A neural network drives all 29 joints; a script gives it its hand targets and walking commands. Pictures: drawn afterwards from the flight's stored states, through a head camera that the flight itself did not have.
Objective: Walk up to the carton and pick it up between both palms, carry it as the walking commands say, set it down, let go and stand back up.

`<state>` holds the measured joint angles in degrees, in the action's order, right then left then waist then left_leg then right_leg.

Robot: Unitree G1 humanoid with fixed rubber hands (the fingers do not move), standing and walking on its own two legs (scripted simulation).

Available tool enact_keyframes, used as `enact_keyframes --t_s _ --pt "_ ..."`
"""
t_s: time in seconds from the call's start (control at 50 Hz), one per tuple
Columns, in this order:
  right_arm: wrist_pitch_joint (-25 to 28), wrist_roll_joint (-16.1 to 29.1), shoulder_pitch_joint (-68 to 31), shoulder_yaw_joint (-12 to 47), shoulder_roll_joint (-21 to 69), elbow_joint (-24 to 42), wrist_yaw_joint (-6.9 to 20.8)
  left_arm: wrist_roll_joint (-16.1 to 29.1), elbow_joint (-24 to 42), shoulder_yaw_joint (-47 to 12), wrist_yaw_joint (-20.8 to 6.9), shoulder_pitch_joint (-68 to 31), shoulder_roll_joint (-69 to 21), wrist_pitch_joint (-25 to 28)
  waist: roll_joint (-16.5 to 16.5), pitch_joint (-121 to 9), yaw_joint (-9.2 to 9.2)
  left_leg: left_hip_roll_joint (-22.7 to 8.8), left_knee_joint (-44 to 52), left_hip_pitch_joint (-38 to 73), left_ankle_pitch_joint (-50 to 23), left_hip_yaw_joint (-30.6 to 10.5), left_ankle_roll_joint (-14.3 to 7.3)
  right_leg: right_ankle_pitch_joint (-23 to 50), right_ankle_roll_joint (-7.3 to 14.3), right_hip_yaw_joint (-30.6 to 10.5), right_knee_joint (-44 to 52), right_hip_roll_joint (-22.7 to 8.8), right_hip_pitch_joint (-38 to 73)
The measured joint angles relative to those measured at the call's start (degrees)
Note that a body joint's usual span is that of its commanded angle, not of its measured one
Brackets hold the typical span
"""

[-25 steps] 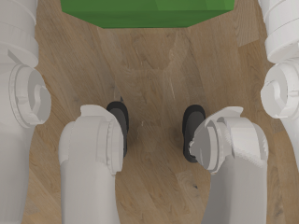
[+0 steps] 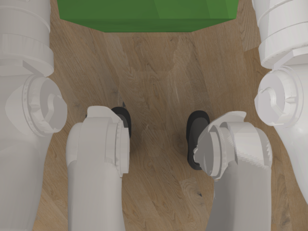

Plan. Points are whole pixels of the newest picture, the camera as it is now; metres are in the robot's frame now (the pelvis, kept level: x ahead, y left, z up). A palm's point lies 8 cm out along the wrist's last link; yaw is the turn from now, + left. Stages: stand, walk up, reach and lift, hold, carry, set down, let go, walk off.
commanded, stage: reach and lift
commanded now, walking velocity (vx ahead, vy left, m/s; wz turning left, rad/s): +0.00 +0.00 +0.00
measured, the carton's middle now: out of the picture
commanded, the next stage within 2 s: none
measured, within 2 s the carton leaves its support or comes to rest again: leaves its support in 0.56 s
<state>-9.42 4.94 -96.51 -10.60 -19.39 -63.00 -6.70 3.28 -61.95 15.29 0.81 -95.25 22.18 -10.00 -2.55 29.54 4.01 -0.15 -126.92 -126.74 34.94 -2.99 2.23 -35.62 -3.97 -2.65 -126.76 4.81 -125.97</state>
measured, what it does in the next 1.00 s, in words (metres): stands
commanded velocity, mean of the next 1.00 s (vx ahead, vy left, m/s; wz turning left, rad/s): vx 0.00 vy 0.00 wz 0.00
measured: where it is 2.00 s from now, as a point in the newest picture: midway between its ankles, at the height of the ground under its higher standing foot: (158, 147)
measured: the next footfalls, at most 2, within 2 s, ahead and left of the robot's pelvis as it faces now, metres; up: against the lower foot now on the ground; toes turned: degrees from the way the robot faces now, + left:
none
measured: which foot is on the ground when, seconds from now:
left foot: down 0.00-1.00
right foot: down 0.00-1.00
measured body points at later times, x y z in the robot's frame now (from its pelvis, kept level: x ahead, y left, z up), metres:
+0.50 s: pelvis +0.01 +0.00 +0.00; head +0.39 +0.04 +0.22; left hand +0.57 +0.23 -0.17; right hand +0.61 -0.10 -0.17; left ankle +0.10 +0.13 -0.34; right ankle +0.11 -0.13 -0.34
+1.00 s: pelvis +0.00 +0.00 +0.04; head +0.36 +0.05 +0.29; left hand +0.58 +0.23 -0.08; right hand +0.61 -0.09 -0.08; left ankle +0.10 +0.13 -0.34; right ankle +0.11 -0.13 -0.34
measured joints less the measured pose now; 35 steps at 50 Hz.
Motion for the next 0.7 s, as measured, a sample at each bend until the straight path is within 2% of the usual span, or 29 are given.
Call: enact_keyframes --t_s 0.14,0.26,0.4,0.5,0.6,0.7 --pt "-1.77 -2.05 3.53 -3.89 1.65 4.19 2.20 -1.66 5.11 3.24 -3.45 3.78 -1.03 -2.74 -0.65 -2.14 -0.24 -0.20 -1.04 -1.00 1.00 0.56 -0.41 -0.88 -0.21 -0.52 -1.11 0.20 -1.15" --pt "-2.42 -1.82 5.77 -4.81 2.69 6.54 1.99 -2.05 8.16 3.62 -4.21 6.04 -1.67 -4.21 -0.98 -3.82 -0.24 -0.30 -1.39 -1.69 1.74 0.69 -0.72 -1.47 -0.49 -0.68 -1.20 0.45 -1.75" --pt "-2.75 -0.92 6.38 -4.06 2.24 7.78 1.56 -2.36 9.60 3.44 -3.44 6.46 -2.41 -4.80 -0.57 -3.90 0.05 -0.12 -0.84 -1.64 1.65 0.68 -0.82 -1.33 -0.53 -0.73 -0.51 0.54 -1.58" --pt "-4.44 0.46 6.91 -0.83 0.96 8.85 -0.46 -1.24 11.62 1.69 -2.20 7.75 -3.18 -6.53 -0.31 -4.23 0.51 0.14 -0.32 -1.51 1.32 0.57 -0.55 -1.06 -0.65 -0.79 -0.12 0.66 -1.57" --pt "-6.00 2.52 8.06 2.08 0.91 10.21 -1.93 -0.17 13.66 0.02 0.06 8.46 -2.80 -9.05 -0.63 -5.51 0.18 0.78 0.78 -1.37 0.43 -0.08 0.07 -0.26 -0.58 -0.69 0.90 1.14 -1.36" --pt "-7.49 1.31 6.88 1.67 1.18 9.50 -2.27 -2.46 12.09 2.85 0.78 7.03 -3.85 -9.68 0.17 -8.58 0.58 1.80 2.34 -1.95 -1.18 -0.92 0.79 0.89 -0.61 -0.36 2.44 1.14 -1.66"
